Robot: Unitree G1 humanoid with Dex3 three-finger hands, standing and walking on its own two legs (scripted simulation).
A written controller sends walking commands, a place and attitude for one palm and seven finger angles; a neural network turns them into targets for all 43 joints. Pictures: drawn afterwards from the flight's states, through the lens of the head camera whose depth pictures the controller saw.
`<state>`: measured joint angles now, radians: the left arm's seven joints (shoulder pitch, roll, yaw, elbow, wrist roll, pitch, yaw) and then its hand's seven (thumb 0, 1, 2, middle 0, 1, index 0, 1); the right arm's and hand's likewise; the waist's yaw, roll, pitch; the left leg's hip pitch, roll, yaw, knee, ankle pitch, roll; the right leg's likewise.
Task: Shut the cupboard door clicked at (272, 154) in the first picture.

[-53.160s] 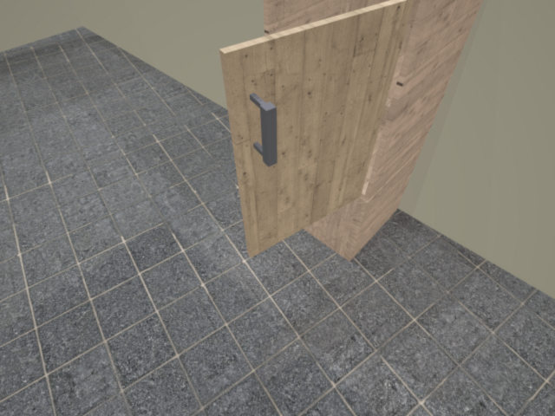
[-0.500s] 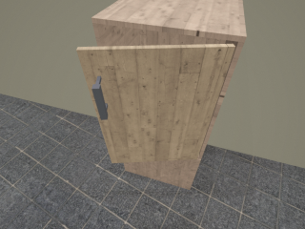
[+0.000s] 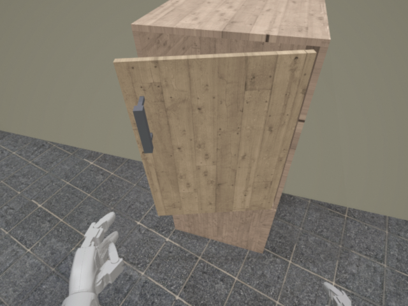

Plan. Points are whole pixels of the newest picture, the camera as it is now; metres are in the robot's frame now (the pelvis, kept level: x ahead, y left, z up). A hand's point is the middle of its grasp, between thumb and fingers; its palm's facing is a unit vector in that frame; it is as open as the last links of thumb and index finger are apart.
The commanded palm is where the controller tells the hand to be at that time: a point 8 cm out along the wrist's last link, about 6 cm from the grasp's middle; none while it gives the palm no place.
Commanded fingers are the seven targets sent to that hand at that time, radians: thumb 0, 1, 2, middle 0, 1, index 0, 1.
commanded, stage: raise the hand and make a fist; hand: left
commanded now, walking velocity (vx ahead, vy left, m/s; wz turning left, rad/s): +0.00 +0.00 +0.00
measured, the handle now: (145, 125) +0.49 +0.15 +0.12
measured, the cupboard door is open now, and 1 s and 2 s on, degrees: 20 20 20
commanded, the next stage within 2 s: bring the fist close to the handle in 1.70 s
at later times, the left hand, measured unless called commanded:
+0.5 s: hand (135, 247) +0.23 +0.14 +0.03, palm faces -0.06 -1.00 -0.05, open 4.7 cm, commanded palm +0.18 +0.21 +0.03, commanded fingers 0.00 0.90 0.90 -0.86 -1.02 -0.86 -1.02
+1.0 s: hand (111, 222) +0.26 +0.18 +0.08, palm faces +0.09 -0.99 -0.07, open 3.1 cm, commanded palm +0.23 +0.22 +0.09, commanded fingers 0.00 0.90 0.90 -1.30 -1.50 -1.30 -1.50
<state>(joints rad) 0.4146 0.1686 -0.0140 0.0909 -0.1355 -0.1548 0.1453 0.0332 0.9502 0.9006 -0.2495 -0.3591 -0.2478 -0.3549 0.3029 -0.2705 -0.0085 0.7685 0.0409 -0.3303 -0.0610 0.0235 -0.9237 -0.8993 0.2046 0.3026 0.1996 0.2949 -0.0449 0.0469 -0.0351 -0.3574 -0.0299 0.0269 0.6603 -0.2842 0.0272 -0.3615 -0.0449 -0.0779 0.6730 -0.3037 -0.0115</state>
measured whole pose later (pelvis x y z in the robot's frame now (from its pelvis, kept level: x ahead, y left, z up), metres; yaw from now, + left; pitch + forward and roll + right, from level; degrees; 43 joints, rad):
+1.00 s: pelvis +0.05 -0.01 -0.02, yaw +0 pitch +6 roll -1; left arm 0.47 0.25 0.15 -0.27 -0.28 -0.19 -0.14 0.02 0.90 0.90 -1.14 -1.33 -1.14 -1.32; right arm 0.26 -0.23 0.02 0.48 0.04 -0.20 -0.07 0.02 -0.91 -0.90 0.20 0.30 0.20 0.30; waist 0.04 0.04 -0.09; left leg -0.53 0.00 0.00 0.87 -0.45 0.02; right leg -0.52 0.00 -0.08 0.84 -0.44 -0.02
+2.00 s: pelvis +0.03 -0.01 +0.00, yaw +0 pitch -1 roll -1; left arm 0.19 0.22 0.14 -0.15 -0.25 -0.03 -0.11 0.02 0.90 0.90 -1.30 -1.50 -1.30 -1.50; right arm 0.24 -0.24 0.06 0.59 0.04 -0.26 -0.08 0.02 -0.91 -0.90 0.21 0.30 0.20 0.30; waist 0.04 0.04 -0.01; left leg -0.33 -0.01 0.00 0.68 -0.34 0.02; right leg -0.31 -0.01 -0.08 0.65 -0.33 -0.02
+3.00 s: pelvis +0.04 -0.02 +0.01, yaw -2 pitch +2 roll +0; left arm -0.27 0.17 0.13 0.32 -0.17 -0.06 0.01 0.02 0.90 0.90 -1.30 -1.50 -1.30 -1.50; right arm 0.26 -0.25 0.03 0.62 0.04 -0.10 -0.05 0.02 -0.91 -0.90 0.21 0.30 0.20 0.30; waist 0.00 0.03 -0.03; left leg -0.32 0.01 0.03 0.62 -0.32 0.01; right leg -0.34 0.01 -0.04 0.63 -0.31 -0.04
